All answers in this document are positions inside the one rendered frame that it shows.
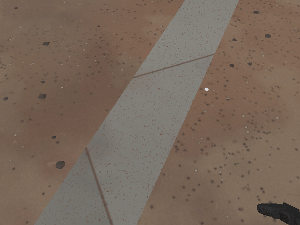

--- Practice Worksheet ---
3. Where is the robot right hand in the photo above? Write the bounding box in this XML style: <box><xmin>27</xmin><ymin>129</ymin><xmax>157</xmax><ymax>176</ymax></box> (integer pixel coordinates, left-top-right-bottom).
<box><xmin>257</xmin><ymin>202</ymin><xmax>300</xmax><ymax>225</ymax></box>

